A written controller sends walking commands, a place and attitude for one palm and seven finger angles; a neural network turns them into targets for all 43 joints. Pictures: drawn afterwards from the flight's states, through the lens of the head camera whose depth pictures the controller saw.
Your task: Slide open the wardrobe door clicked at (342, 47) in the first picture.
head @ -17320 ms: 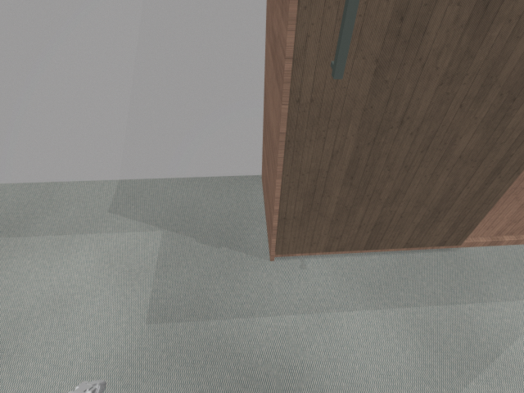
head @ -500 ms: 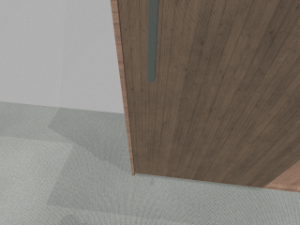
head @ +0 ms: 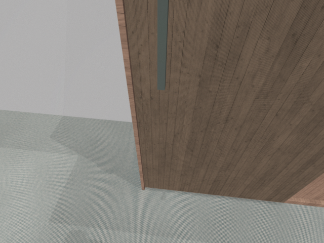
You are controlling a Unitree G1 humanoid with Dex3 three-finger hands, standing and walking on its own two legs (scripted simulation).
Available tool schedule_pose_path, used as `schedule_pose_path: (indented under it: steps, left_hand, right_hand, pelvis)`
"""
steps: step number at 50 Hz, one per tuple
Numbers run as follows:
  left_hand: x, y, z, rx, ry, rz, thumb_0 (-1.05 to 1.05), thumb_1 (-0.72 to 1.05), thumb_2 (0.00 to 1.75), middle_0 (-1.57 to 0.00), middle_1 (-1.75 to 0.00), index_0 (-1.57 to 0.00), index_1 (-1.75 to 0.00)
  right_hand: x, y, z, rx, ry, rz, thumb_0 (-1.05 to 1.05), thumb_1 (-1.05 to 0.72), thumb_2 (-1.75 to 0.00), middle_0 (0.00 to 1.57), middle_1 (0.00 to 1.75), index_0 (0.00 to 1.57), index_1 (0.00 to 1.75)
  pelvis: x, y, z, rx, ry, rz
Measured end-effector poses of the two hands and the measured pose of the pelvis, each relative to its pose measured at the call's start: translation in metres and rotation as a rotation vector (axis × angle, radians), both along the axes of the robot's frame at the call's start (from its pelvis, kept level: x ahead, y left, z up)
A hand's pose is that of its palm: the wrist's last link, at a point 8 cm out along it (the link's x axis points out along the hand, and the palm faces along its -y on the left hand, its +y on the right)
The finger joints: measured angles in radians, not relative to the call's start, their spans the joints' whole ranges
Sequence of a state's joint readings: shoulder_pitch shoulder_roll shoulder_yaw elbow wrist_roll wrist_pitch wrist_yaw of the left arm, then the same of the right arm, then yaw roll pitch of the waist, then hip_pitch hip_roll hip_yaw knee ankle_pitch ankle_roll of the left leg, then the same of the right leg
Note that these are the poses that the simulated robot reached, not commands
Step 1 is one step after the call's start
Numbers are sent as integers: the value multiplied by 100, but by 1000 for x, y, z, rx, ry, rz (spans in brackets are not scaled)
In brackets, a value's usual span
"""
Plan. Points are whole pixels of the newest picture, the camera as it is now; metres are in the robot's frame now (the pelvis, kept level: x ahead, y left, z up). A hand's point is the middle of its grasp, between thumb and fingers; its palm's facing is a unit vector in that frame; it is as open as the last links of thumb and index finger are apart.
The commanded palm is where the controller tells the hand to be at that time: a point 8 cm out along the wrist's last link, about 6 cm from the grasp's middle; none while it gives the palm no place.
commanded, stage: shuffle to correct the standing spot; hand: left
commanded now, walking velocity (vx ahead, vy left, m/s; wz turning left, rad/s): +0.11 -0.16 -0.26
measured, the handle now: (163, 42) +0.53 +0.03 +0.24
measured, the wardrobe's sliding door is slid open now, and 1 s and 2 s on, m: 0.00 0.00 0.00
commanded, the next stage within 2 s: come to a stop and stand still in 0.26 s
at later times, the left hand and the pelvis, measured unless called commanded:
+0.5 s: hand out of the picture +0.01 +0.10 -0.18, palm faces +0.04 -0.98 -0.19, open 7.4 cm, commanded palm none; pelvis +0.06 -0.06 -0.01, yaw -1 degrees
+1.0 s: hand out of the picture +0.10 +0.12 -0.19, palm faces -0.02 -0.97 -0.25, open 7.4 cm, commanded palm none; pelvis +0.05 -0.07 -0.02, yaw -3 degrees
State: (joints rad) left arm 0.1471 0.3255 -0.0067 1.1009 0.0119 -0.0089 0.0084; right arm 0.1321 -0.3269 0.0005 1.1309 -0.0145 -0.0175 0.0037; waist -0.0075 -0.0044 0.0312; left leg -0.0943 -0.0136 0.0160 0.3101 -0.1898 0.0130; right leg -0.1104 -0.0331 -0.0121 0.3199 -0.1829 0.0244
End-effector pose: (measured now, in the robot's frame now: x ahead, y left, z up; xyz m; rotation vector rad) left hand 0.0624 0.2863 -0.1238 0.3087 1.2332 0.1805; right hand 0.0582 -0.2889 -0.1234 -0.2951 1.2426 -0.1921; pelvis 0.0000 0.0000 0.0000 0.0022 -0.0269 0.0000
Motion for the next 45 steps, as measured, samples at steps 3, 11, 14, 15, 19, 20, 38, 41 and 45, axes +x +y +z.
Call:
schedule_pose_path:
  steps: [3, 11, 14, 15, 19, 20, 38, 41, 45]
  left_hand:
    - [0, -4, -2, -2, 8, 5, 1, 91, 89, -21, -30, -20, -30]
    - [-15, -42, -21, -68, 109, 7, 1, 91, 89, -20, -30, -20, -30]
    - [-21, -63, -26, -87, 156, 7, 1, 91, 89, -20, -30, -20, -30]
    - [-23, -70, -27, -93, 170, 10, 1, 91, 89, -20, -30, -20, -30]
    - [-28, -100, -28, -110, 176, 61, 1, 91, 89, -20, -30, -20, -30]
    - [-31, -106, -28, -114, 177, 81, 1, 91, 89, -20, -30, -20, -30]
    - [-24, -138, -47, -162, 267, 113, 1, 90, 89, -21, -30, -20, -30]
    - [1, -128, -46, -140, 195, 88, 1, 91, 89, -21, -30, -20, -30]
    - [27, -119, -37, -109, 89, 56, 1, 91, 89, -20, -30, -20, -30]
  right_hand:
    - [1, 3, -2, 5, 2, -4, 1, -90, -90, 20, 30, 20, 30]
    - [-16, 21, -21, 82, 47, -66, 1, -90, -90, 20, 30, 20, 30]
    - [-29, 20, -31, 110, 85, -111, 1, -90, -90, 20, 30, 20, 30]
    - [-34, 17, -35, 118, 103, -124, 1, -90, -90, 21, 30, 20, 30]
    - [-50, 5, -42, 125, 204, -137, 1, -90, -90, 21, 30, 20, 30]
    - [-50, 2, -41, 122, 227, -133, 1, -90, -90, 21, 30, 20, 30]
    - [72, 9, -36, 116, -8, -111, 0, -92, -90, 20, 30, 20, 30]
    - [74, 12, -34, 120, -39, -101, 0, -93, -90, 20, 30, 20, 30]
    - [66, 7, -36, 133, -38, -84, 0, -93, -90, 20, 30, 20, 30]
  pelvis:
    - [3, -1, 0, 0, 3, -4]
    - [18, -15, -7, 19, 6, -37]
    - [25, -28, -12, 29, 10, -59]
    - [28, -33, -13, 25, 11, -58]
    - [41, -51, -16, 2, 23, -26]
    - [44, -55, -15, 3, 25, -19]
    - [79, -56, -22, 8, -17, -63]
    - [71, -54, -21, 16, -19, -70]
    - [58, -57, -19, 12, -13, -64]
